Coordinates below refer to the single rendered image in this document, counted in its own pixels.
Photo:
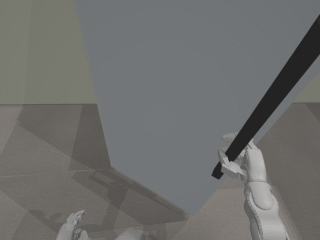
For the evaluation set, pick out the handle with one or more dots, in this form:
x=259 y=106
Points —
x=299 y=62

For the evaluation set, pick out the robot left thigh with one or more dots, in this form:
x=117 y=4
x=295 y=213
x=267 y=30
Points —
x=131 y=234

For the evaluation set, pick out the left robot hand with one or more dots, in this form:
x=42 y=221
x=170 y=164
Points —
x=68 y=230

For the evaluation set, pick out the fridge door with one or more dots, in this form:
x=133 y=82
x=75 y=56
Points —
x=173 y=76

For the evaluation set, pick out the right robot hand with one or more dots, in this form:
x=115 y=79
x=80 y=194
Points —
x=251 y=160

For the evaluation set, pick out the robot right forearm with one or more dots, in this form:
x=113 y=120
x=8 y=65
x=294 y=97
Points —
x=262 y=209

